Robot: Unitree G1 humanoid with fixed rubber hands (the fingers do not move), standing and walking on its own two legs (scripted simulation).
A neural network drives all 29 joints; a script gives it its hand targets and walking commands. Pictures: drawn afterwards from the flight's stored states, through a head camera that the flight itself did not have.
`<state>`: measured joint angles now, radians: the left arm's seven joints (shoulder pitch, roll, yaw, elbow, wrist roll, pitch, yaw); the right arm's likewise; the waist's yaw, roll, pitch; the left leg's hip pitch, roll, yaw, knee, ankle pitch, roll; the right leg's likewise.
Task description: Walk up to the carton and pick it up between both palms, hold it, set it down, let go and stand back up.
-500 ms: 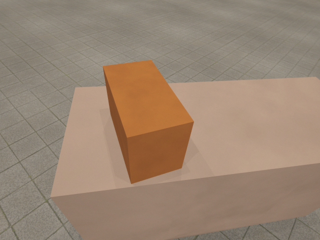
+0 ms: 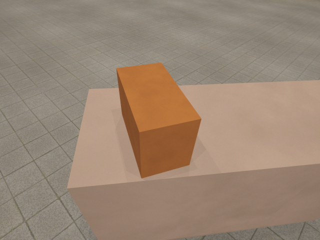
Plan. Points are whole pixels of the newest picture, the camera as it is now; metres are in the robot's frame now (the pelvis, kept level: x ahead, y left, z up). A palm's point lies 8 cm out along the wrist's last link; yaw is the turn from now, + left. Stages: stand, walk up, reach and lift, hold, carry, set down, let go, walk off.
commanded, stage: stand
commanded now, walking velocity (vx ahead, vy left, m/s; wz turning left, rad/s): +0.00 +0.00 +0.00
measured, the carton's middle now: (152, 115) +0.53 +0.04 +0.03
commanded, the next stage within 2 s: none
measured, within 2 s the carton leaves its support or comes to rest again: neither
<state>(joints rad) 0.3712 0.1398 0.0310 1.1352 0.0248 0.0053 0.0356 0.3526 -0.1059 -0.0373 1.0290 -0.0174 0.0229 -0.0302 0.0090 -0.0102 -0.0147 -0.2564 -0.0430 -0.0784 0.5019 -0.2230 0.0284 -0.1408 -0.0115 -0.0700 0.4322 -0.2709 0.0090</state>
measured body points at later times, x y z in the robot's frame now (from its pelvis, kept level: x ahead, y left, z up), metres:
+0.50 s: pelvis +0.00 -0.01 +0.00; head -0.01 +0.00 +0.45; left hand -0.05 +0.18 -0.17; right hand -0.04 -0.20 -0.16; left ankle +0.03 +0.10 -0.74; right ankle -0.02 -0.12 -0.74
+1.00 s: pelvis +0.01 -0.02 +0.00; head +0.01 -0.01 +0.45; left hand -0.04 +0.16 -0.17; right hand -0.02 -0.22 -0.16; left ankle +0.03 +0.10 -0.74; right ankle -0.03 -0.12 -0.74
